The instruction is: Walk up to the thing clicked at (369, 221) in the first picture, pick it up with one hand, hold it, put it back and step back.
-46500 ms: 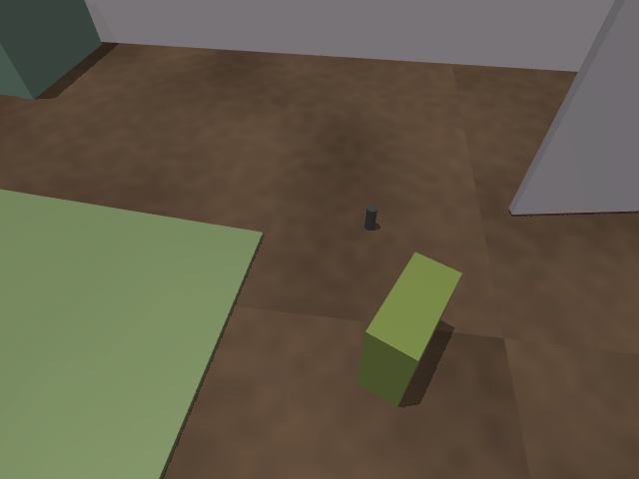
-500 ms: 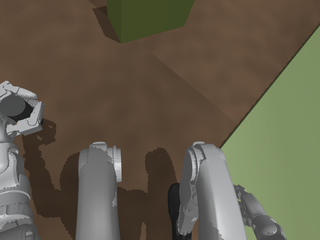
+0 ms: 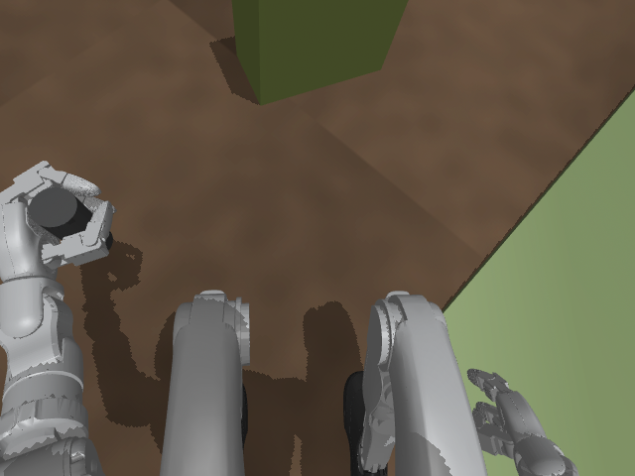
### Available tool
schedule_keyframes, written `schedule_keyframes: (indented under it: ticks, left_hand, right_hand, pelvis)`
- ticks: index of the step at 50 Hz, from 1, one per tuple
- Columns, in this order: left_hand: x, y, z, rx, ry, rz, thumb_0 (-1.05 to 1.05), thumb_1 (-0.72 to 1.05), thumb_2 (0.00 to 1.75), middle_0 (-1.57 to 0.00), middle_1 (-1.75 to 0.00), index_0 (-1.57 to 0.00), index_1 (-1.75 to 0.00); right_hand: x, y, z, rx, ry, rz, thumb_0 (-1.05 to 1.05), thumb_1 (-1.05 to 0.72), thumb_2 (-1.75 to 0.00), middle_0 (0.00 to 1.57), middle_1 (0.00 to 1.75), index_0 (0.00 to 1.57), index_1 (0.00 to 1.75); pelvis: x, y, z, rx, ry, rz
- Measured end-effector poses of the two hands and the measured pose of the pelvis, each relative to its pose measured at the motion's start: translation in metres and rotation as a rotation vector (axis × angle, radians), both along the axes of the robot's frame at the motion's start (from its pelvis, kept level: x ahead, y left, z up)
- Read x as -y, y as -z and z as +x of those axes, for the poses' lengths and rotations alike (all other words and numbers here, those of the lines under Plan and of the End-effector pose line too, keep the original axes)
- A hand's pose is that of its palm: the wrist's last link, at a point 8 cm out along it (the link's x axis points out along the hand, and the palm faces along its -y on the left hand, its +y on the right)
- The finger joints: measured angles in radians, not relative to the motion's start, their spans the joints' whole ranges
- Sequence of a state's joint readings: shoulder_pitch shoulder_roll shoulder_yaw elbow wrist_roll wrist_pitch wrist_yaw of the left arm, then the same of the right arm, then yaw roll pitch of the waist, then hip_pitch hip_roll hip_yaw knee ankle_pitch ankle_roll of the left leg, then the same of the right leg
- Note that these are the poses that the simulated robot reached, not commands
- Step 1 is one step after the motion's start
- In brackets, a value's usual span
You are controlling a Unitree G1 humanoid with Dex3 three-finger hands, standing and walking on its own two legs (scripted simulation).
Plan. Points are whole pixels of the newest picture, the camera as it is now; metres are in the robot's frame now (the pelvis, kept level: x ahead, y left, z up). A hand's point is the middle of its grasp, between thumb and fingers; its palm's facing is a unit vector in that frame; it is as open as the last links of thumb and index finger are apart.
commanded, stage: settle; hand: left
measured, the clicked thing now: (76, 226) +0.39 +0.30 -0.05
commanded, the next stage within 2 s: lift in 0.32 s
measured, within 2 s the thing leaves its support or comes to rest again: neither
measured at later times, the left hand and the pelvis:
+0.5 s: hand (82, 207) +0.40 +0.28 -0.01, palm faces +0.29 -0.96 -0.04, open 5.4 cm; pelvis +0.00 +0.00 +0.02, yaw +1 degrees
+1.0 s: hand (42, 180) +0.38 +0.27 +0.09, palm faces +0.24 -0.97 -0.04, open 5.4 cm; pelvis +0.01 +0.00 +0.09, yaw +2 degrees
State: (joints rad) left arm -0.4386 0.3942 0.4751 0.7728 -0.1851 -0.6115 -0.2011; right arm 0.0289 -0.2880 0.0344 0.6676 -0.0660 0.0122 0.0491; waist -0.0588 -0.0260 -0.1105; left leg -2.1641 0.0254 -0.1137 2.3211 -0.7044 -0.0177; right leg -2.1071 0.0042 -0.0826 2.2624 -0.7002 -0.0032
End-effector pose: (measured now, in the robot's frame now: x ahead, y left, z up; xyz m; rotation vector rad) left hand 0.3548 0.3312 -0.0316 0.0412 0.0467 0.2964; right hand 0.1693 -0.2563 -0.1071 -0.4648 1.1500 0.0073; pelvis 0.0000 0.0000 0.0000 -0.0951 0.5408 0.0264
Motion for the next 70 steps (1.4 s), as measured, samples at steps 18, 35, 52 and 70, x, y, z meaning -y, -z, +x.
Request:
schedule_keyframes:
  ticks: [18,35,52,70]
  left_hand:
    - [0.005,-0.016,0.006,0.007,-0.005,-0.008,0.03,0.17,1.07,-0.95,-1.11,-1.02,-1.07]
    - [0.007,-0.044,0.003,0.013,0.031,-0.001,0.03,0.17,1.07,-0.95,-1.11,-1.02,-1.07]
    - [0.02,-0.132,-0.005,0.018,0.044,-0.008,0.03,0.17,1.07,-0.95,-1.11,-1.02,-1.07]
    - [0.042,-0.265,-0.016,0.005,0.006,-0.011,0.03,0.17,1.07,-0.95,-1.11,-1.02,-1.07]
  right_hand:
    - [-0.001,-0.01,-0.012,-0.009,0.021,0.01,0.0,-0.88,-0.9,0.2,0.3,0.2,0.3]
    - [-0.003,-0.028,-0.016,0.004,0.055,0.021,0.0,-0.9,-0.89,0.2,0.3,0.2,0.3]
    - [-0.016,-0.093,0.016,0.106,0.086,0.069,0.01,-0.9,-0.89,0.2,0.3,0.2,0.3]
    - [-0.03,-0.209,0.047,0.221,0.123,0.104,0.01,-0.89,-0.89,0.2,0.3,0.2,0.3]
  pelvis:
    - [0.0,-0.012,-0.001,-0.004,-0.007,0.009]
    - [-0.002,-0.031,-0.001,-0.012,-0.014,0.011]
    - [-0.003,-0.097,0.009,-0.022,-0.027,0.015]
    - [-0.007,-0.203,0.033,0.069,-0.047,0.029]
